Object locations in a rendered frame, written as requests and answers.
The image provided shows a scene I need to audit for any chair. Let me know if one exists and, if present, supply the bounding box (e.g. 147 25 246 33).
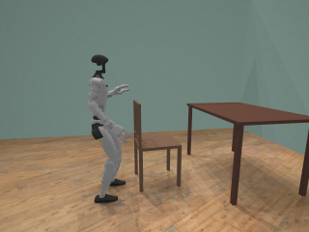
133 100 182 192

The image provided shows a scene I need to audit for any robot right foot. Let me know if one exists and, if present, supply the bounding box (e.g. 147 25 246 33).
94 193 118 203

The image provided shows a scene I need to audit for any robot torso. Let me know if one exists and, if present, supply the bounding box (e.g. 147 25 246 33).
89 75 108 130

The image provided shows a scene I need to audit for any right robot upper arm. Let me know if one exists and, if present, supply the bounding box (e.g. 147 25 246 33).
88 77 102 108

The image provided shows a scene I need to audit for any table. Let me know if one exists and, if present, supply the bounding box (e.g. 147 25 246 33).
186 102 309 206

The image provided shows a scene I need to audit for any left robot hand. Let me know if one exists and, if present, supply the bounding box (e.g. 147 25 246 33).
113 84 129 95

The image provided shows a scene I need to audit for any right robot hand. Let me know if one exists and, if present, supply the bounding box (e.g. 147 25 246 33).
111 124 132 143

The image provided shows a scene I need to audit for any left robot forearm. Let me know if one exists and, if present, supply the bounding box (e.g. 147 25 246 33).
107 90 115 98

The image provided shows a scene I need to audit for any right robot forearm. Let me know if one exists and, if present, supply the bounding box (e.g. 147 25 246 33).
89 101 115 129

